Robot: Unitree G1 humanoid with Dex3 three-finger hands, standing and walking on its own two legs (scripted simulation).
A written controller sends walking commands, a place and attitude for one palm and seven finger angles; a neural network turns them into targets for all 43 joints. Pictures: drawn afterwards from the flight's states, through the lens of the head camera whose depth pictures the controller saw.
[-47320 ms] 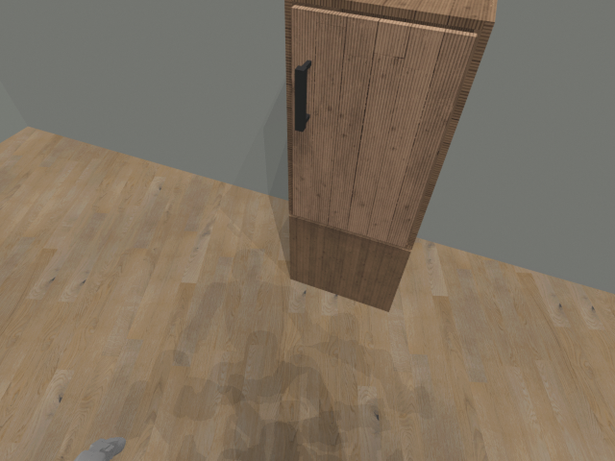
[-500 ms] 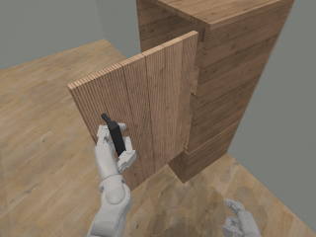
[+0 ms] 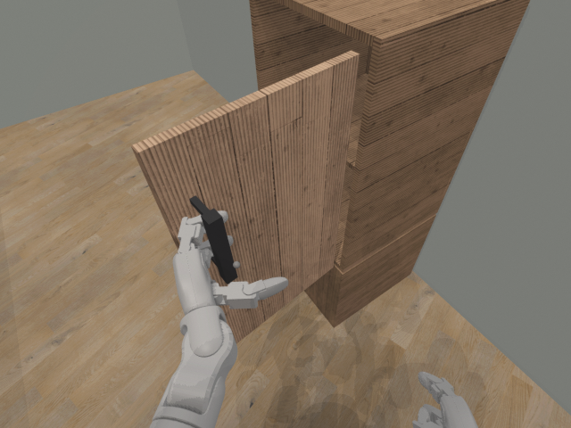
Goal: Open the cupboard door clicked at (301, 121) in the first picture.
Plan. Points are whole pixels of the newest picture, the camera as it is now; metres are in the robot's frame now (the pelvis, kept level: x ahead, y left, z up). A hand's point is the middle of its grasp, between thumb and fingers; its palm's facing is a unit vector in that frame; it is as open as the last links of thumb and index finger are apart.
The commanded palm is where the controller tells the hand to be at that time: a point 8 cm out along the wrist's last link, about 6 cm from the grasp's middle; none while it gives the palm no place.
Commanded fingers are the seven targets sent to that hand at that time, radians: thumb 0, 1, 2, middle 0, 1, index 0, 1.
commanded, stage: open thumb and fingers to let go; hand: left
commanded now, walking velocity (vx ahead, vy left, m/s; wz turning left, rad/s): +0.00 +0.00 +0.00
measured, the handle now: (213, 241) +0.36 +0.13 +0.08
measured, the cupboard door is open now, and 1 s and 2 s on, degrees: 96 96 96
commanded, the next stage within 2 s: slide the hand sideways off the handle in 0.28 s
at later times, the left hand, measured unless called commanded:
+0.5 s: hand (225, 270) +0.31 +0.10 +0.07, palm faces +0.11 -0.99 -0.09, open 15.7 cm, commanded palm +0.28 +0.13 +0.07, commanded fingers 0.00 -0.50 0.30 -0.15 -0.30 -0.15 -0.30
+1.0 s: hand (206, 303) +0.26 +0.12 +0.07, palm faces -0.09 -1.00 -0.03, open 16.3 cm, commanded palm +0.24 +0.18 +0.07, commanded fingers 0.00 -0.50 0.30 -0.15 -0.30 -0.15 -0.30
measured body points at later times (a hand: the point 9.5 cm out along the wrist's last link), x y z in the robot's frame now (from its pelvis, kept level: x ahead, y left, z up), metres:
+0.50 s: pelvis -0.01 +0.04 -0.01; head +0.01 +0.03 +0.44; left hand +0.30 +0.15 +0.08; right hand +0.15 -0.18 -0.11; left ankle +0.00 +0.14 -0.71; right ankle +0.02 -0.07 -0.71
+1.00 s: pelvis +0.00 +0.04 +0.00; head +0.01 +0.03 +0.45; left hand +0.26 +0.17 +0.07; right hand +0.17 -0.18 -0.08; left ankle +0.00 +0.14 -0.71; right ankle +0.02 -0.07 -0.71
